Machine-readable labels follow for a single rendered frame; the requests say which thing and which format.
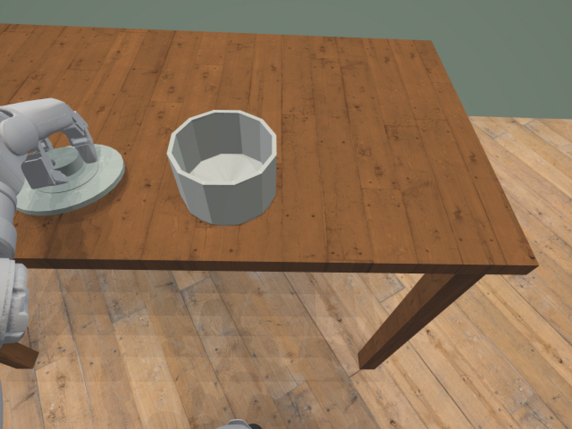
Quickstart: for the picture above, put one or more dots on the left robot hand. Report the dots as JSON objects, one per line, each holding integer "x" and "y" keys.
{"x": 49, "y": 116}

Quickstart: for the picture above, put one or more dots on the table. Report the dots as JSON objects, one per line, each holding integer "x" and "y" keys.
{"x": 378, "y": 168}

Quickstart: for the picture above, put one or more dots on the robot left forearm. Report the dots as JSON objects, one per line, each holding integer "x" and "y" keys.
{"x": 18, "y": 137}

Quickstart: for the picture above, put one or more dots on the robot left upper arm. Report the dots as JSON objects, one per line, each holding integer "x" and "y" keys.
{"x": 14, "y": 313}

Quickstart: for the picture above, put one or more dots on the lid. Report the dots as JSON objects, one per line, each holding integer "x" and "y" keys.
{"x": 90, "y": 183}

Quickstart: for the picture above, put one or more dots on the pot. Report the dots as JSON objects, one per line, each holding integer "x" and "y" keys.
{"x": 224, "y": 164}

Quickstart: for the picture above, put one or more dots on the knob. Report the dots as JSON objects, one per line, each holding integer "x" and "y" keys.
{"x": 67, "y": 160}

